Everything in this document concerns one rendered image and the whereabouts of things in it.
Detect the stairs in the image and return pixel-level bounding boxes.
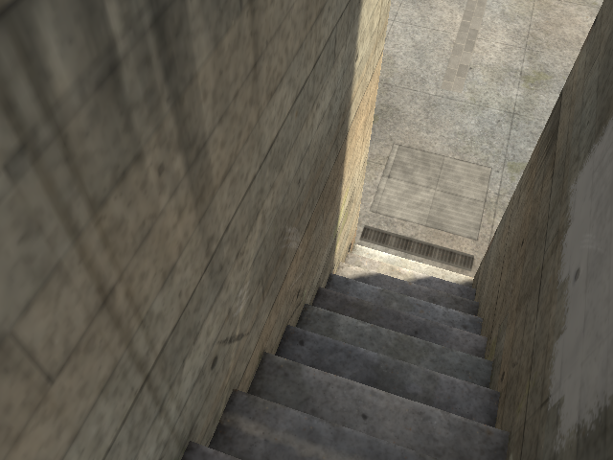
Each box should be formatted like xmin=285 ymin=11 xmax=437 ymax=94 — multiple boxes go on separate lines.
xmin=181 ymin=244 xmax=510 ymax=460

